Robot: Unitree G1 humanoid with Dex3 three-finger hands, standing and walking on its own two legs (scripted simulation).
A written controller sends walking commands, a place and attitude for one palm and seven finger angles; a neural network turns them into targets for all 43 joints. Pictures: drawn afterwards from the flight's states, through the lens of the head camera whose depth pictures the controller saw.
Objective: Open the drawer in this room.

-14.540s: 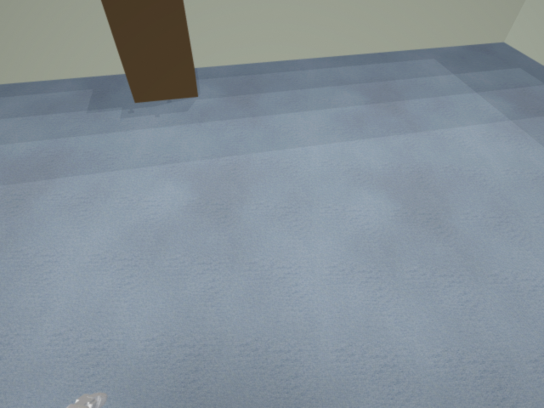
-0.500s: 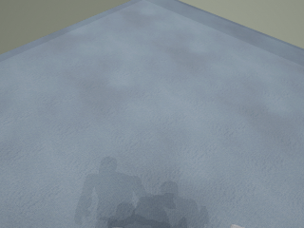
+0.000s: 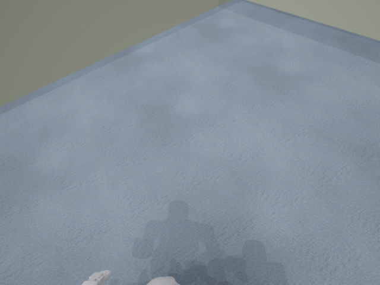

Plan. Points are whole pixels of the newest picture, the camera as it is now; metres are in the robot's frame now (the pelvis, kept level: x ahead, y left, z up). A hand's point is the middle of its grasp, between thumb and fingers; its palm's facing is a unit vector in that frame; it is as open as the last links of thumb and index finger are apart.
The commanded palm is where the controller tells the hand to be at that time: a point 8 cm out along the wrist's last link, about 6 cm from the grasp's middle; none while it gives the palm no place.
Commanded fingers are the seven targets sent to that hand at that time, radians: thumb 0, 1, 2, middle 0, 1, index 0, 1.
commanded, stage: turn or walk to find it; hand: left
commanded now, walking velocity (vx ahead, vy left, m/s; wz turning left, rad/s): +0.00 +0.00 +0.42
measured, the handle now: out of the picture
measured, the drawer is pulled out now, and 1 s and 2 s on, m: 0.00 0.00 0.00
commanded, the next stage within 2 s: none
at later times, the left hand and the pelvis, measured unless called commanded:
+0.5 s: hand out of the picture -0.06 +0.26 -0.18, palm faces +0.29 -0.92 -0.25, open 7.4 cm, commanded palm none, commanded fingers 0.00 0.90 0.90 -0.20 -0.30 -0.20 -0.30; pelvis -0.03 +0.04 +0.00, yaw +13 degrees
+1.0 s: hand out of the picture -0.04 +0.19 -0.14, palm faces +0.43 -0.86 -0.28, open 7.4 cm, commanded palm none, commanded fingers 0.00 0.90 0.90 -0.20 -0.30 -0.20 -0.30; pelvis -0.04 -0.01 +0.00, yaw +26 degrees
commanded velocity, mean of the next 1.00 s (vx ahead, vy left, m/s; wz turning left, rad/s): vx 0.00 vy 0.00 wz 0.42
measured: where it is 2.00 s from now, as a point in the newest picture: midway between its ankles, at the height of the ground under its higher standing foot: outside the picture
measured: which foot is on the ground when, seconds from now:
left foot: up 0.00-0.34, down 0.36-0.84, up 0.86-1.00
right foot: down 0.00-0.36, up 0.38-0.80, down 0.82-1.00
